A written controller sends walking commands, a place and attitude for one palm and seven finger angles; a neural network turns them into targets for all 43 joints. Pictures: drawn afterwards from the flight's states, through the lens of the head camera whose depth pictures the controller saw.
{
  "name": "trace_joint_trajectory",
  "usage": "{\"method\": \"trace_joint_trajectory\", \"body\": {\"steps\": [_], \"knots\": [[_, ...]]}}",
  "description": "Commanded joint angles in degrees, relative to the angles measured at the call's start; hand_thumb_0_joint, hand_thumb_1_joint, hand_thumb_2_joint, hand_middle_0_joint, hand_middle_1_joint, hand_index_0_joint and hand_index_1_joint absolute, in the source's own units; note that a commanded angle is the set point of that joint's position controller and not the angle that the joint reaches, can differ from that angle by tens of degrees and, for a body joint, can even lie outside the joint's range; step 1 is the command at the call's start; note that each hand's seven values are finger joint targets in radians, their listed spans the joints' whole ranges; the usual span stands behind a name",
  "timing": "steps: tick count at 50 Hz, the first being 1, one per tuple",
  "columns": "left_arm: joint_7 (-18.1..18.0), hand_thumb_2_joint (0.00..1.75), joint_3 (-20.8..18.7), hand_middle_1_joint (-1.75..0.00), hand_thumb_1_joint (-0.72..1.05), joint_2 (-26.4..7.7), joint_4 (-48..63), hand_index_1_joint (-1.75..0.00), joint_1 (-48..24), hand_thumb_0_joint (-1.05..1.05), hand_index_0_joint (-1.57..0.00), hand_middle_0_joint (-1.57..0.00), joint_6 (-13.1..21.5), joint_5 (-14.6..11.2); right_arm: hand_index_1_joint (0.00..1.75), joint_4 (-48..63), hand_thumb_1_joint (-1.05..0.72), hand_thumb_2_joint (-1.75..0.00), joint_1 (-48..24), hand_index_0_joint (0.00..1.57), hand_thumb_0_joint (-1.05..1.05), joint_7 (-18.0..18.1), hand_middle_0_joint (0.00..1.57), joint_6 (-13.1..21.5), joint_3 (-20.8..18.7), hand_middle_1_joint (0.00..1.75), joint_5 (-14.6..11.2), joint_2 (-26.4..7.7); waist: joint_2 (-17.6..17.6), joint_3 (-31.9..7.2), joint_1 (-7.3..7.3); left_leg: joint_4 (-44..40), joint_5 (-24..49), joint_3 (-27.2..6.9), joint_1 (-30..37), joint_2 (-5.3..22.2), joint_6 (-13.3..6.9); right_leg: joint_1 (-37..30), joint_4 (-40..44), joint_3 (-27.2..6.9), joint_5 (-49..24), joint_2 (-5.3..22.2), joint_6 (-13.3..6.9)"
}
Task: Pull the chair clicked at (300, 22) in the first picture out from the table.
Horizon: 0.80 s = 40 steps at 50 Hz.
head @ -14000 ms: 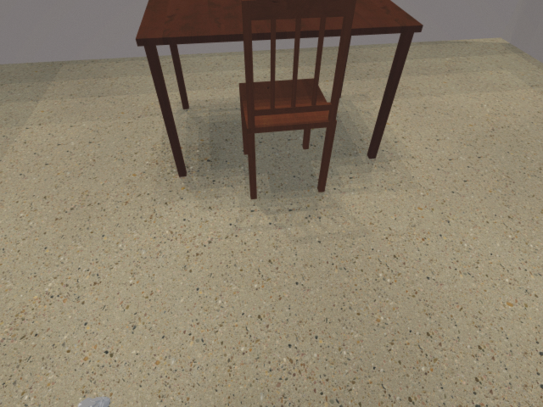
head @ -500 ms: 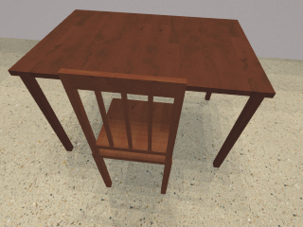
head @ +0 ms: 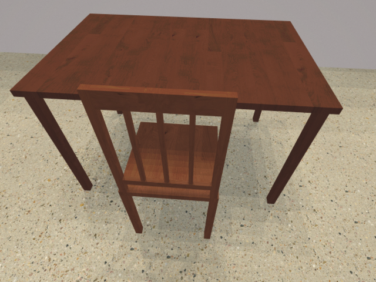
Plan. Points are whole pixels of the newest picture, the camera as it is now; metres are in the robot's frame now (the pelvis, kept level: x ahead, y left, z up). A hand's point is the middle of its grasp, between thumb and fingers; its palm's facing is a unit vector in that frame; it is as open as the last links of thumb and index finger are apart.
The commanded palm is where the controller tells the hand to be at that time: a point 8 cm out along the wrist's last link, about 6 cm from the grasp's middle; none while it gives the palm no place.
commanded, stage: come to a stop and stand still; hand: left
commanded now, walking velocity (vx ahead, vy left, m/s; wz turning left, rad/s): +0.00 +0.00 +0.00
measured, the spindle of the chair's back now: (163, 151) +0.50 +0.11 -0.07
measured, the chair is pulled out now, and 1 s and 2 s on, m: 0.00 0.00 0.00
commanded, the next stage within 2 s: look again from close up in 0.50 s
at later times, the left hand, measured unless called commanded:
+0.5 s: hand out of the picture -0.01 +0.18 -0.17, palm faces +0.01 -0.98 -0.19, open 7.4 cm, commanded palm none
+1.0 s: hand out of the picture -0.01 +0.18 -0.17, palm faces +0.01 -0.98 -0.19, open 7.4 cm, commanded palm none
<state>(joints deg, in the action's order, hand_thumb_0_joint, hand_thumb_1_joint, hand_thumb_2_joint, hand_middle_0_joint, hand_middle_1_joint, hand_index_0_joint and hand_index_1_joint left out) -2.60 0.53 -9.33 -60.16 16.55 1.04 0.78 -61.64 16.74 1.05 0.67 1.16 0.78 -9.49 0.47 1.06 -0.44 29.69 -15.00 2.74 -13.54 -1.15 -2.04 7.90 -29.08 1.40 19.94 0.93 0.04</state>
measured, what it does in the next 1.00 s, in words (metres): stands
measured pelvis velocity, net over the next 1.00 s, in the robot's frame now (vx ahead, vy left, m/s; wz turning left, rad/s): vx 0.01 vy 0.01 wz -0.01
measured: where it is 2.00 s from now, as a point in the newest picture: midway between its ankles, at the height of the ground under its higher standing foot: outside the picture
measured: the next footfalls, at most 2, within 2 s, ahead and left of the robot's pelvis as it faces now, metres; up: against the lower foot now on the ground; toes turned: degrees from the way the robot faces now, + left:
none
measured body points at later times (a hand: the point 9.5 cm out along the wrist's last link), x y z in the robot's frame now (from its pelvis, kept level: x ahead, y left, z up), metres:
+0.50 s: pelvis +0.01 +0.01 +0.00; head +0.02 +0.02 +0.45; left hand -0.01 +0.23 -0.16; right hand +0.02 -0.22 -0.15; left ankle +0.01 +0.10 -0.73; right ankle -0.05 -0.12 -0.73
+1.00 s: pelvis +0.01 +0.01 +0.01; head +0.02 +0.01 +0.46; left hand -0.01 +0.23 -0.15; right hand +0.01 -0.21 -0.15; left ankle +0.01 +0.10 -0.73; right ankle -0.05 -0.12 -0.73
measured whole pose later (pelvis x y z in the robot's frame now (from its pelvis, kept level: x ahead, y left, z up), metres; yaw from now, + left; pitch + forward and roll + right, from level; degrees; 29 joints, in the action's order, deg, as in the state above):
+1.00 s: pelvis +0.01 +0.01 +0.01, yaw +0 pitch -1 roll +1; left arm -2.5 1.1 -8.8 -63.8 18.3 0.9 0.8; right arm -65.2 14.7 1.3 1.2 1.4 0.2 -9.2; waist -0.9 2.1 0.4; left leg 24.0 -12.7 3.6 -10.5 -2.5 -2.8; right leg 5.8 -24.9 0.6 18.2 2.2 1.1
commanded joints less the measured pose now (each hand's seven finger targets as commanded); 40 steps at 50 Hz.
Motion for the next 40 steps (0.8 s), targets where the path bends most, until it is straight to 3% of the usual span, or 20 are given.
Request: {"method": "trace_joint_trajectory", "body": {"steps": [1,9,10,13,15,19,26,34,35,38,40], "knots": [[0.0,0.9,-0.8,-0.3,0.9,-5.5,1.5,-0.3,4.3,0.0,-0.2,-0.2,0.1,0.0,0.3,2.1,-0.9,-0.9,1.5,0.2,0.0,0.3,0.2,1.3,-1.1,0.3,-0.1,-6.0,-1.4,4.0,0.86,-8.8,4.5,-7.8,-1.0,6.0,-1.1,3.8,5.9,-3.9,-4.6,3.5,-2.3],[0.0,0.9,-0.8,-0.3,0.9,-6.0,0.4,-0.3,4.5,0.0,-0.2,-0.2,0.2,-0.2,0.3,0.4,-0.9,-0.9,1.2,0.2,0.0,0.5,0.2,1.8,-1.0,0.3,-0.4,-6.3,-0.3,0.1,0.93,-7.6,14.1,-6.9,3.8,6.3,-1.1,2.2,5.6,-3.7,-10.8,4.4,-1.6],[0.0,0.9,-0.8,-0.3,0.9,-6.1,0.3,-0.3,4.5,0.0,-0.2,-0.2,0.2,-0.1,0.3,0.2,-0.9,-0.9,0.8,0.2,0.0,0.6,0.2,1.8,-1.0,0.3,-0.6,-5.9,-0.7,1.5,1.07,-7.4,14.8,-6.6,3.2,6.3,-1.2,2.3,6.1,-3.7,-11.5,4.4,-1.5],[-0.1,0.9,-0.7,-0.3,0.9,-6.0,-0.3,-0.3,4.7,0.0,-0.2,-0.2,0.3,-0.2,0.3,-0.3,-0.9,-0.9,1.0,0.2,0.0,0.7,0.2,1.7,-1.0,0.3,-0.5,-6.2,-0.7,0.4,0.76,-7.0,17.2,-6.4,4.8,6.4,-1.0,2.1,5.7,-3.8,-13.3,4.6,-1.5],[-0.1,0.9,-0.6,-0.3,0.9,-5.7,-0.7,-0.3,5.2,0.0,-0.2,-0.2,0.1,-0.1,0.3,-0.7,-0.9,-0.9,0.3,0.2,0.0,0.7,0.2,1.7,-1.0,0.3,-0.6,-5.7,-0.4,2.6,1.01,-7.7,15.5,-6.2,4.0,6.4,-1.1,2.9,6.6,-3.7,-12.1,4.6,-1.3],[-0.2,0.9,-0.5,-0.3,0.9,-5.5,-1.4,-0.3,5.7,0.0,-0.2,-0.2,0.1,-0.1,0.3,-1.0,-0.9,-0.9,0.5,0.2,0.0,0.7,0.2,1.6,-1.0,0.3,-0.6,-6.0,-0.3,1.3,0.79,-8.2,15.3,-6.4,5.4,6.5,-1.0,2.6,6.6,-3.7,-11.6,4.7,-1.2],[0.0,0.9,-0.2,-0.3,0.9,-5.1,-2.2,-0.3,6.2,0.0,-0.2,-0.2,0.1,0.1,0.3,-1.0,-0.9,-0.9,-0.5,0.2,0.0,0.6,0.2,1.4,-1.0,0.3,-0.7,-5.9,-1.1,3.6,0.67,-9.4,10.9,-6.2,4.3,6.1,-0.9,3.7,8.0,-4.1,-10.3,4.9,-1.2],[-0.1,0.9,-0.3,-0.3,0.9,-5.2,-2.6,-0.3,6.7,0.0,-0.2,-0.2,0.1,0.0,0.3,-1.4,-0.9,-0.9,-0.1,0.2,0.0,0.7,0.2,1.6,-0.9,0.3,-0.7,-6.0,-0.7,1.7,0.85,-9.4,14.0,-6.3,5.6,6.3,-1.0,2.5,7.6,-3.7,-11.8,5.1,-0.9],[0.0,0.9,-0.3,-0.3,0.9,-5.0,-2.5,-0.3,6.9,0.0,-0.2,-0.2,0.2,0.1,0.3,-1.4,-0.9,-0.9,-0.5,0.2,0.0,0.7,0.2,1.5,-0.9,0.3,-0.7,-5.6,-1.6,3.2,1.1,-9.5,13.3,-6.1,4.9,6.3,-1.1,2.9,8.3,-3.7,-11.7,5.1,-1.0],[-0.1,0.9,-0.2,-0.3,0.9,-5.1,-2.6,-0.3,6.9,0.0,-0.2,-0.2,0.1,0.0,0.3,-1.5,-0.9,-0.9,0.0,0.2,0.0,0.7,0.2,1.5,-0.9,0.3,-0.7,-5.9,-0.6,1.9,0.87,-9.8,13.1,-6.4,5.5,6.2,-1.0,2.6,7.9,-3.7,-11.4,5.2,-1.0],[0.0,0.9,-0.3,-0.3,0.9,-4.9,-2.6,-0.3,6.8,0.0,-0.2,-0.2,0.1,0.0,0.3,-1.6,-0.9,-0.9,-0.2,0.2,0.0,0.7,0.2,1.4,-0.8,0.3,-0.8,-5.5,-1.4,4.0,1.13,-10.1,12.1,-6.3,4.2,6.2,-1.0,3.1,8.6,-3.7,-10.9,5.1,-1.1]]}}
